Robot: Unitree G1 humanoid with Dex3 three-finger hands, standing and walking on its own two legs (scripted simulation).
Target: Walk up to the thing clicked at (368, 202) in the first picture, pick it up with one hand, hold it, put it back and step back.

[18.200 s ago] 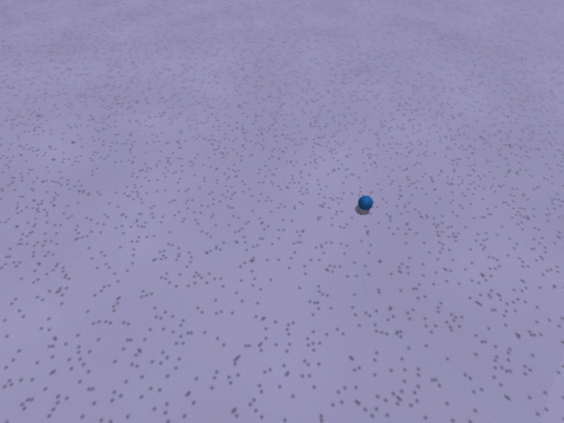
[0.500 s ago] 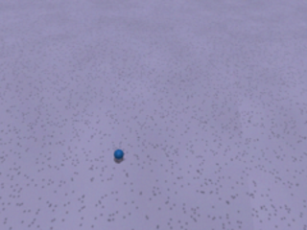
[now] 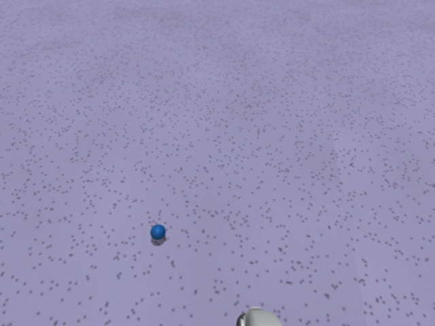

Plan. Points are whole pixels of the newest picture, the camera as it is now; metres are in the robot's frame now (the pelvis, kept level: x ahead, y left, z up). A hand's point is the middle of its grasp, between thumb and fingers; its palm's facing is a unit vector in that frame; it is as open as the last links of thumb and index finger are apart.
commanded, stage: walk up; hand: left
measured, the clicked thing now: (158, 232) +0.63 +0.25 -0.73
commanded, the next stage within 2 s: none
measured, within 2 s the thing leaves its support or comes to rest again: neither
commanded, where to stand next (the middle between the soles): +0.25 +0.01 m, yaw +1 degrees
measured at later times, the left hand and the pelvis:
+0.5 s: hand (85, 313) +0.19 +0.27 -0.16, palm faces -0.02 -0.94 -0.34, open 7.4 cm; pelvis +0.14 +0.00 -0.01, yaw +0 degrees
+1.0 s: hand (100, 262) +0.29 +0.25 -0.14, palm faces -0.01 -0.92 -0.38, open 7.4 cm; pelvis +0.19 -0.01 +0.01, yaw +0 degrees
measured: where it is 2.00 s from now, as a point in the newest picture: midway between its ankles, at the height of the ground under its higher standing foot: outside the picture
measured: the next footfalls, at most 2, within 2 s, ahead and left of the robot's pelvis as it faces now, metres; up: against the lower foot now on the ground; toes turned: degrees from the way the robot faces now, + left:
right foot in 0.04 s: +0.21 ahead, -0.14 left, +0.00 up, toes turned -2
left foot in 0.42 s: +0.25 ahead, +0.13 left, +0.00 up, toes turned +3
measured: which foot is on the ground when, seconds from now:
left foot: down 0.00-0.06, up 0.08-0.40, down 0.42-1.00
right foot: up 0.00-0.02, down 0.04-1.00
